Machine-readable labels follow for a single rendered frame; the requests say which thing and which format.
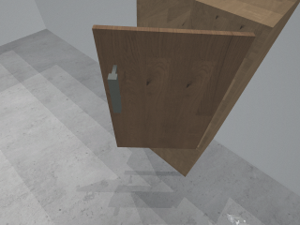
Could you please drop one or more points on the cupboard door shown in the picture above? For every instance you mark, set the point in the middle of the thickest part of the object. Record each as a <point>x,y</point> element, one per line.
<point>171,81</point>

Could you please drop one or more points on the right robot hand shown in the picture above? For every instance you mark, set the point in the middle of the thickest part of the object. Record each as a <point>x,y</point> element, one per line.
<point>235,220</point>

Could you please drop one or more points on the handle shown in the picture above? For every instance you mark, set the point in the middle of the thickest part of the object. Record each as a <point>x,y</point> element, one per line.
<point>114,90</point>

